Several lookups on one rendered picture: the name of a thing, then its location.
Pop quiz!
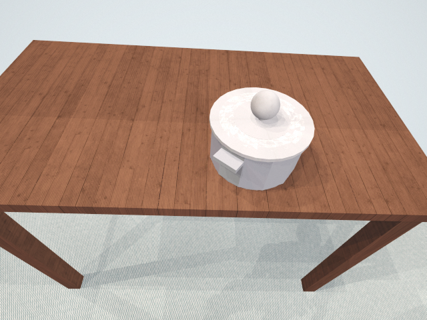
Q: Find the knob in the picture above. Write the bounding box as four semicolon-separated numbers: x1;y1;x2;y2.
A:
251;90;280;120

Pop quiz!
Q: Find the lid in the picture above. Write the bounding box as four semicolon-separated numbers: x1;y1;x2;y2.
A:
209;87;315;162

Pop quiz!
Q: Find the table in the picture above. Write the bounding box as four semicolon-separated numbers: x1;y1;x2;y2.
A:
0;40;427;291

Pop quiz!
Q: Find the pot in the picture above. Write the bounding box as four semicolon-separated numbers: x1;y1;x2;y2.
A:
210;131;301;191

